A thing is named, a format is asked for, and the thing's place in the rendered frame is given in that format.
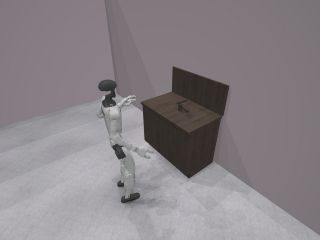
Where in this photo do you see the left robot upper arm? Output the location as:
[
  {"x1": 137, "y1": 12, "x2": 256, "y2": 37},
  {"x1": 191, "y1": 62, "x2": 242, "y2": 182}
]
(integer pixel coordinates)
[{"x1": 96, "y1": 96, "x2": 105, "y2": 119}]

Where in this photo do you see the counter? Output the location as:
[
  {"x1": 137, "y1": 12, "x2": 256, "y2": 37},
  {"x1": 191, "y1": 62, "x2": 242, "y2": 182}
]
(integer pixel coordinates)
[{"x1": 141, "y1": 66, "x2": 229, "y2": 178}]

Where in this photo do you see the robot left hand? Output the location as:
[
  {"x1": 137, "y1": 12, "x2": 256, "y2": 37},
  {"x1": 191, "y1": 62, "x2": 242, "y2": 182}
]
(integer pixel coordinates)
[{"x1": 120, "y1": 95, "x2": 136, "y2": 107}]

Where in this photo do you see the robot right thigh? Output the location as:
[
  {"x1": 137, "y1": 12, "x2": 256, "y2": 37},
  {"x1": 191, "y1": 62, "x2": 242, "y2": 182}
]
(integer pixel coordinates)
[{"x1": 115, "y1": 145, "x2": 136, "y2": 179}]

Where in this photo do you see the robot right hand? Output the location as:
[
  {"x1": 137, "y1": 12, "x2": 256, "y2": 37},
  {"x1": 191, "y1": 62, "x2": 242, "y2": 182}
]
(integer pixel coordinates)
[{"x1": 137, "y1": 147, "x2": 154, "y2": 159}]

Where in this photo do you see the right robot forearm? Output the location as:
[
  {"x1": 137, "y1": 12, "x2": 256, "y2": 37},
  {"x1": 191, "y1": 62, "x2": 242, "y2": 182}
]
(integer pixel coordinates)
[{"x1": 113, "y1": 135, "x2": 139, "y2": 153}]

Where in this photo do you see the left robot foot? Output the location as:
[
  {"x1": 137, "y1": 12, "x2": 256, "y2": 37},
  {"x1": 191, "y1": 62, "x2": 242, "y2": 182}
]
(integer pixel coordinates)
[{"x1": 117, "y1": 180, "x2": 124, "y2": 187}]

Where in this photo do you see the right robot upper arm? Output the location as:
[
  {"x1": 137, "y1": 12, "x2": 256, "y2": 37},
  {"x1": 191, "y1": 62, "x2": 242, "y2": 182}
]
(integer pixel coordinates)
[{"x1": 108, "y1": 108, "x2": 120, "y2": 142}]

